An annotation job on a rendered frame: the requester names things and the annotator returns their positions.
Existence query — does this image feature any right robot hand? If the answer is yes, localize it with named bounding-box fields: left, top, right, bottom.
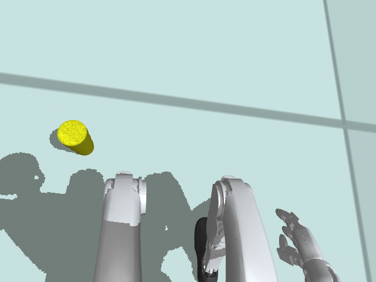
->
left=276, top=209, right=324, bottom=268

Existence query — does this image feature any right robot foot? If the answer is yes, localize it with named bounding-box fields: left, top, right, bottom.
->
left=194, top=217, right=218, bottom=282

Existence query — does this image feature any cup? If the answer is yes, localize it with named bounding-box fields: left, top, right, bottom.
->
left=57, top=120, right=94, bottom=156

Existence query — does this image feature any right robot arm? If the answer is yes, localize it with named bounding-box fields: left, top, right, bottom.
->
left=303, top=259, right=341, bottom=282

